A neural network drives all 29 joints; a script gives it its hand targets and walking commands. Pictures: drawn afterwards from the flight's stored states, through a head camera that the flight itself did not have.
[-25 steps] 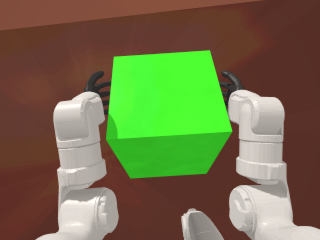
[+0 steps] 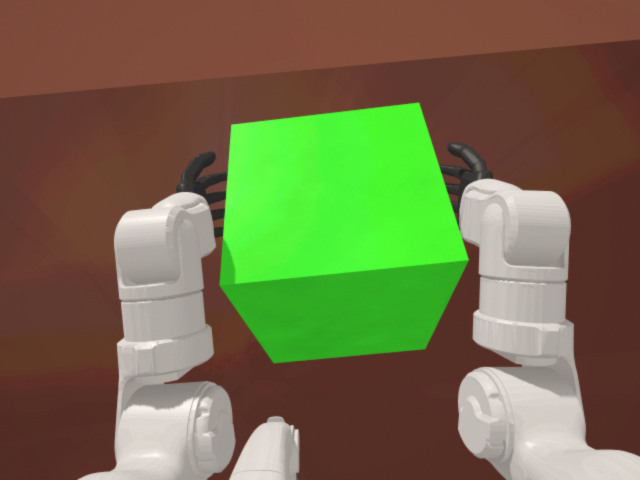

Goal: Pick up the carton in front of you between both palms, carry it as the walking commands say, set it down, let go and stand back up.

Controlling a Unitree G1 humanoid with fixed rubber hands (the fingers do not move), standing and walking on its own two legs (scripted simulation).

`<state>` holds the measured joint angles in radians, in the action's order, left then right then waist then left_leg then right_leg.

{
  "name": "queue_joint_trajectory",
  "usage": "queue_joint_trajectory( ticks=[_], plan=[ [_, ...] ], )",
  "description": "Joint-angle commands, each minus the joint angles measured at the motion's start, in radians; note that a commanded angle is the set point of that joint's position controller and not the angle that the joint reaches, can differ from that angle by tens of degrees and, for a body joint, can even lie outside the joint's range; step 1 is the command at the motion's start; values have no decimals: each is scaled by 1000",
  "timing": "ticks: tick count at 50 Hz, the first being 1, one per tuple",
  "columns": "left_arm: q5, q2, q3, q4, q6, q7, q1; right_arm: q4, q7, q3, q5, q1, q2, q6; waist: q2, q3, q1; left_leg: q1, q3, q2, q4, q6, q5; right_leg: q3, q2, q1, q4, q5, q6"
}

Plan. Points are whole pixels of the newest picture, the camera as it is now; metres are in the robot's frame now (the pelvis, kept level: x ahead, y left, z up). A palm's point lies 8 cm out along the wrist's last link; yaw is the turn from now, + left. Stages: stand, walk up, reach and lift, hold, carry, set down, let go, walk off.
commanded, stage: carry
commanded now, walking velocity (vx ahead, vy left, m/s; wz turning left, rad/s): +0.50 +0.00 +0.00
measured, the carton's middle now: (337, 248) +0.38 +0.01 +0.07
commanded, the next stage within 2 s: none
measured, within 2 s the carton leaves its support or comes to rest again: neither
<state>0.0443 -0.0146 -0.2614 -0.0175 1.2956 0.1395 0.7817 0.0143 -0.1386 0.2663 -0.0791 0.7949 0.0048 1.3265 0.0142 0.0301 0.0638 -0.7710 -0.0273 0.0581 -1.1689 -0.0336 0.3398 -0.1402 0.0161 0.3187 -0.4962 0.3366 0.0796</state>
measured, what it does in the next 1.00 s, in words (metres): climbs: left foot, then right foot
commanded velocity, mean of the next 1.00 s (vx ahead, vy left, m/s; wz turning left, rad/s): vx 0.50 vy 0.00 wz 0.00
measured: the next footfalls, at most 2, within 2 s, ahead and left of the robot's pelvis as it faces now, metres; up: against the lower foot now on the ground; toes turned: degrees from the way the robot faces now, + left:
left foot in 0.20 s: +0.33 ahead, +0.11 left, +0.02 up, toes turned +5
right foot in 0.66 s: +0.60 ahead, -0.09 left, +0.04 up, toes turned -7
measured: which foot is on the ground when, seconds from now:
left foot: up 0.00-0.18, down 0.20-0.68, up 0.70-1.00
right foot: down 0.00-0.22, up 0.24-0.64, down 0.66-1.00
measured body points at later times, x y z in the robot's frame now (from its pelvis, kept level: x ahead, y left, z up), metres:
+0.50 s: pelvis +0.31 +0.03 +0.02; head +0.35 +0.04 +0.47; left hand +0.71 +0.16 +0.18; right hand +0.69 -0.14 +0.18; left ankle +0.29 +0.11 -0.71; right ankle +0.40 -0.10 -0.63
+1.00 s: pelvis +0.61 +0.00 +0.04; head +0.65 -0.02 +0.49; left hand +0.99 +0.15 +0.20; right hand +1.01 -0.15 +0.20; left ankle +0.73 +0.13 -0.62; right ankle +0.56 -0.08 -0.70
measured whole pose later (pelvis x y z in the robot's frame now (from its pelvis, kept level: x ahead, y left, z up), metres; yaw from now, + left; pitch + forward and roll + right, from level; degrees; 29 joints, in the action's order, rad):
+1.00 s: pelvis +0.61 +0.00 +0.04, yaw -1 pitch +5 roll +0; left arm 0.05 -0.02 -0.27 0.00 1.32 0.15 0.81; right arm 0.00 -0.14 0.27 -0.07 0.82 -0.01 1.34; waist 0.02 -0.01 0.05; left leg -0.78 -0.05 0.07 -0.97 -0.03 0.28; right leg -0.12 0.00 0.25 -0.47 0.39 0.05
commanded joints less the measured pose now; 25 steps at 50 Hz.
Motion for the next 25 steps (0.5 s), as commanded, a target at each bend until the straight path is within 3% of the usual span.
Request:
queue_joint_trajectory(
  ticks=[1,6,8,9,10,11,12,13,14,15,17,22,25],
  plan=[
    [-477,-1046,653,150,6,-249,796,-114,175,-635,396,753,1007,-34,-115,-523,7,-112,-27,17,129,12,-52,273,-256,-504,112,-431,153],
    [-430,-983,637,54,28,-253,720,-34,195,-640,396,713,978,-7,-157,-463,16,42,-124,-47,433,-17,-147,156,-212,-500,68,-687,101],
    [-419,-983,626,3,30,-257,710,14,208,-628,401,716,981,-3,-189,-472,-23,227,-191,-123,552,-42,-119,85,-199,-452,-44,-943,56],
    [-417,-989,617,-22,31,-259,709,45,215,-619,403,708,989,-4,-176,-524,-75,441,-225,-153,648,-53,-179,29,-179,-384,-189,-977,19],
    [-409,-996,611,-42,28,-261,710,69,223,-608,408,698,995,-8,-112,-607,-128,739,-143,-83,656,-69,-179,18,-163,-208,-359,-754,-20],
    [-407,-1021,599,-57,28,-264,722,80,229,-590,403,696,988,-16,116,-725,-143,1035,365,226,671,-195,-44,46,-76,123,-626,-325,-73],
    [-405,-1028,601,-57,26,-265,759,98,235,-587,411,707,1021,-25,290,-693,-160,1116,676,293,796,-292,-207,106,88,372,-845,157,-77],
    [-407,-1059,599,-50,19,-262,793,48,241,-595,440,740,1043,-27,206,-648,-145,1106,590,289,756,-296,-276,173,23,466,-961,159,-52],
    [-402,-1061,588,-28,14,-256,805,-1,246,-614,474,799,1079,-32,99,-604,-151,1045,499,269,721,-275,-355,171,-8,508,-975,136,-43],
    [-398,-1065,585,-10,12,-246,812,-52,249,-631,502,856,1104,-37,35,-566,-137,970,417,245,723,-235,-375,176,-42,507,-924,99,-38],
    [-387,-1060,579,24,11,-222,791,-120,249,-644,541,916,1128,-39,44,-565,-107,891,326,214,757,-192,-289,172,-69,457,-824,52,-39],
    [-357,-1013,596,79,16,-187,747,-165,245,-645,542,866,1074,-23,85,-550,-123,921,227,199,789,-222,-318,110,-84,540,-650,13,-71],
    [-343,-983,607,52,31,-188,720,-119,247,-637,511,807,1033,-8,108,-512,-129,903,140,165,790,-204,-412,76,-86,495,-457,-75,-74]
  ],
)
